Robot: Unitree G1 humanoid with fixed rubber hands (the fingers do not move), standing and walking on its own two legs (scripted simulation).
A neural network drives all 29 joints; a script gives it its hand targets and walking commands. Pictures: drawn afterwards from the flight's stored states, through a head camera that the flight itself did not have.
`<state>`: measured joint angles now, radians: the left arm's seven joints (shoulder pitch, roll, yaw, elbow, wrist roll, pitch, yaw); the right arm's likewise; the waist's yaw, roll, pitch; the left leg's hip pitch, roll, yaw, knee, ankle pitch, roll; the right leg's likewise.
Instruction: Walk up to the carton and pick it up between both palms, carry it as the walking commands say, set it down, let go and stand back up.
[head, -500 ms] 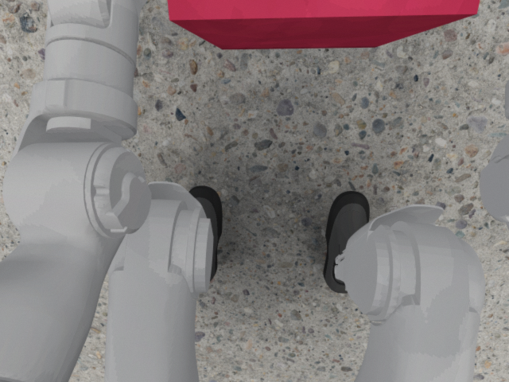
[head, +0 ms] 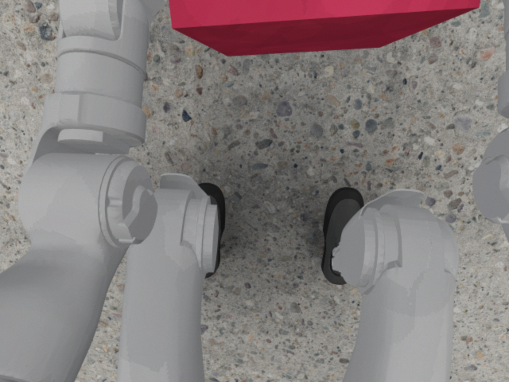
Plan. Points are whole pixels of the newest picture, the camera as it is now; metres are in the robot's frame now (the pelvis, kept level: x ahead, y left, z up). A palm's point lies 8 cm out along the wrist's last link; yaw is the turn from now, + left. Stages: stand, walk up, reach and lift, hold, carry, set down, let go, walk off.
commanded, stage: reach and lift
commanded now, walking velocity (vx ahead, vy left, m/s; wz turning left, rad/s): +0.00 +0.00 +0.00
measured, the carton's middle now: out of the picture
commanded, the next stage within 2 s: none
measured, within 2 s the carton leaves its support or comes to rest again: neither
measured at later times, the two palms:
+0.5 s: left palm out of the picture +0.56 +0.15 -0.12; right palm out of the picture +0.60 -0.18 -0.10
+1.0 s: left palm out of the picture +0.53 +0.15 -0.05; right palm out of the picture +0.58 -0.17 -0.02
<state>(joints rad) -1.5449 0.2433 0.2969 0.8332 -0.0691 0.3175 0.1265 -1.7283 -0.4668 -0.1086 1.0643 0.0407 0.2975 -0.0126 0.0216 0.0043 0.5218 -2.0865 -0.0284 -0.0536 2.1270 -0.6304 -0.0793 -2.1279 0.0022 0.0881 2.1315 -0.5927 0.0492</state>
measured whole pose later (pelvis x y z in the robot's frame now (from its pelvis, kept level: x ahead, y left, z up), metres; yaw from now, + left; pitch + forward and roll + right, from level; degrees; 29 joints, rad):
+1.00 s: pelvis -0.03 +0.00 +0.08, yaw -1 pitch +31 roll +2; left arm -1.44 0.11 0.46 0.55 0.07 0.45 0.14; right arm -1.67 -0.38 -0.27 0.87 -0.11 0.42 0.04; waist 0.02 -0.01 0.52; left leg -1.85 -0.02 -0.04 1.83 -0.51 -0.06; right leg -1.88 0.00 0.09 1.83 -0.48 0.05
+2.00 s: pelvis -0.04 +0.01 +0.18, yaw -2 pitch +23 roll +2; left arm -1.27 0.03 0.48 0.43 0.10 0.50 0.14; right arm -1.49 -0.31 -0.31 0.75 -0.15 0.47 0.07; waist 0.04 -0.01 0.52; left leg -1.47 0.00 -0.02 1.47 -0.39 -0.04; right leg -1.51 0.01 0.10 1.46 -0.35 0.05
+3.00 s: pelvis +0.06 +0.00 +0.32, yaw -3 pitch +31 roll +1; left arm -0.58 -0.18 0.53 0.34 0.35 0.42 -0.08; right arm -0.72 0.04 -0.40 0.58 -0.35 0.40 0.11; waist 0.05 -0.02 -0.13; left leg -1.08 0.02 -0.04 0.82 -0.28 -0.05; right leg -1.11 0.00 0.07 0.82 -0.25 0.03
